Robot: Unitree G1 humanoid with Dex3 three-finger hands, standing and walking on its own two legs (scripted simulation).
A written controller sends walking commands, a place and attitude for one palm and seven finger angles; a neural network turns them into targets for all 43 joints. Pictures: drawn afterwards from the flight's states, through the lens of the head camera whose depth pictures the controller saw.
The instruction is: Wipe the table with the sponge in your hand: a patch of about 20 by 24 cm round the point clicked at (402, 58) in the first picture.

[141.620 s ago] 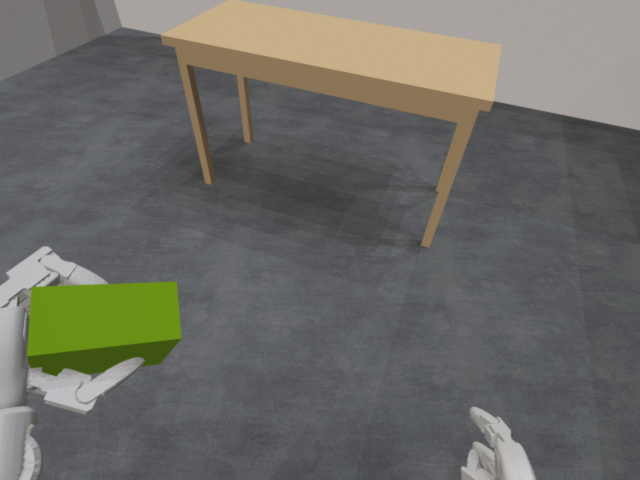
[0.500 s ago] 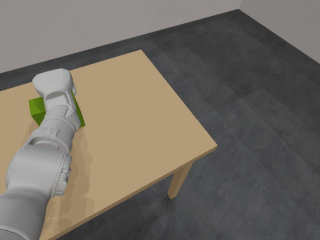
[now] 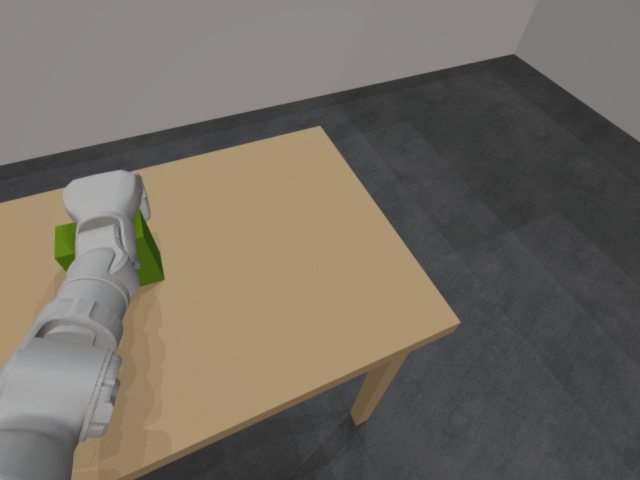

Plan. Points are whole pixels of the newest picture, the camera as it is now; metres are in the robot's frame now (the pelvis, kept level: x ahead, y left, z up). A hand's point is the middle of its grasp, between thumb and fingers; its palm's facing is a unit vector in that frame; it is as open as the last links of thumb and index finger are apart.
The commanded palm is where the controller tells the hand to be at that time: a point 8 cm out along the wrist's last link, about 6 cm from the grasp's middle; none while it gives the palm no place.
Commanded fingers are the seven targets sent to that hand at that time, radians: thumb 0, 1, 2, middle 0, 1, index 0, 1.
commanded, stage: wipe back along the first lane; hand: left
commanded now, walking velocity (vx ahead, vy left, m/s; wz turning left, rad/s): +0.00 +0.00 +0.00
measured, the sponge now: (118, 262) +0.42 +0.30 -0.02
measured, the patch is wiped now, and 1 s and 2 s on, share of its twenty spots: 1.00 1.00 1.00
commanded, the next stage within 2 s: lift the sponge slowly off the table in 1.78 s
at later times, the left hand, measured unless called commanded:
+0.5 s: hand (110, 244) +0.41 +0.29 +0.04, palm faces -0.08 -0.01 -1.00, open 9.8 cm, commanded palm +0.38 +0.26 +0.07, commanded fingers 0.00 0.10 1.30 -1.20 -1.60 -1.20 -1.60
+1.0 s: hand (119, 270) +0.37 +0.26 +0.04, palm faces -0.06 -0.01 -1.00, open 9.8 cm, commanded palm +0.33 +0.24 +0.07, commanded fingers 0.00 0.10 1.30 -1.20 -1.60 -1.20 -1.60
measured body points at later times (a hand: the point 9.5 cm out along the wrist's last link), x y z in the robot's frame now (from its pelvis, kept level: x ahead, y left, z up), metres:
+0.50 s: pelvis +0.00 +0.01 +0.00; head +0.04 +0.01 +0.45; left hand +0.41 +0.28 +0.10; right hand +0.09 -0.25 -0.13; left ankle -0.01 +0.07 -0.73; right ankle -0.02 -0.11 -0.73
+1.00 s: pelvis +0.00 +0.00 +0.01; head +0.01 -0.01 +0.46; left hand +0.37 +0.26 +0.10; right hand +0.15 -0.24 -0.11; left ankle -0.01 +0.07 -0.73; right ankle -0.02 -0.11 -0.73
